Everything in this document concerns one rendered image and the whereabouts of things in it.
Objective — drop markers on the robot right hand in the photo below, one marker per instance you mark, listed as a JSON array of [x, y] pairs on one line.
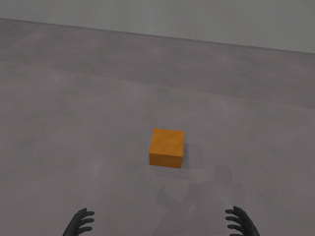
[[247, 227]]

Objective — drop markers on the robot left hand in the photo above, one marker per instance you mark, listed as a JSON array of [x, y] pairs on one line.
[[73, 228]]

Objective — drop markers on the carton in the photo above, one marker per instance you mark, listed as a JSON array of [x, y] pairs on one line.
[[166, 148]]

